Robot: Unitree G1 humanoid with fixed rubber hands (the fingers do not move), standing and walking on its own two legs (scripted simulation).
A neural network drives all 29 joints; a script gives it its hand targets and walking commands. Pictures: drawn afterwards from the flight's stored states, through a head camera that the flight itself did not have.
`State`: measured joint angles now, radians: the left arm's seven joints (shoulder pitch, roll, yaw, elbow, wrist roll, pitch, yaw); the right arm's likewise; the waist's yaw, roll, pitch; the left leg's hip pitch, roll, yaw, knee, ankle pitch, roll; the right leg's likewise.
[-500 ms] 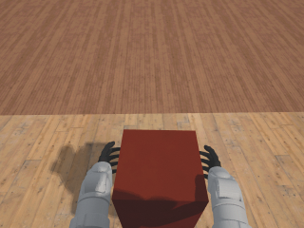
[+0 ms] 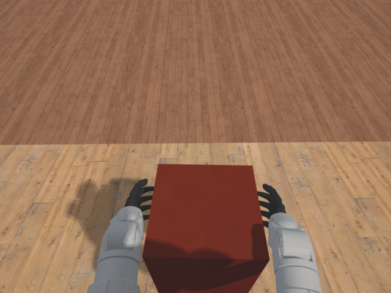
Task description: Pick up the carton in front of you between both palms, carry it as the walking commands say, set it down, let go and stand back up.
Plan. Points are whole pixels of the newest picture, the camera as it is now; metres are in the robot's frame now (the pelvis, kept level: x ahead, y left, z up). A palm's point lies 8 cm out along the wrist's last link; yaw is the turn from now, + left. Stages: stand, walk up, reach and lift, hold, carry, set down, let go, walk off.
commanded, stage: reach and lift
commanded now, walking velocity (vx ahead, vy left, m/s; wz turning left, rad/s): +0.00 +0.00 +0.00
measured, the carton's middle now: (203, 232) +0.30 +0.00 -0.04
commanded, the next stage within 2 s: hold in 0.36 s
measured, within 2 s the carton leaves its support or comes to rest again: neither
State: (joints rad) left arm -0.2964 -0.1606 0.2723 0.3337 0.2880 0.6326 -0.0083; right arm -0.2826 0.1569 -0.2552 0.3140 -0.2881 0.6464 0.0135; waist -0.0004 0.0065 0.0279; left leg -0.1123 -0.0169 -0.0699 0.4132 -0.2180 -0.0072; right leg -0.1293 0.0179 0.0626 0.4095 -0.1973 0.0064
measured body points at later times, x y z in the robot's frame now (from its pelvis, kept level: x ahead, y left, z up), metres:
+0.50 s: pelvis +0.00 +0.00 +0.00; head -0.03 +0.00 +0.45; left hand +0.30 +0.15 +0.04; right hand +0.30 -0.15 +0.04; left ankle +0.01 +0.13 -0.74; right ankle +0.02 -0.12 -0.74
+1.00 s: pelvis -0.01 +0.00 +0.00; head -0.05 +0.00 +0.45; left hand +0.29 +0.15 +0.04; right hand +0.29 -0.15 +0.04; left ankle +0.01 +0.13 -0.74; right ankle +0.02 -0.12 -0.74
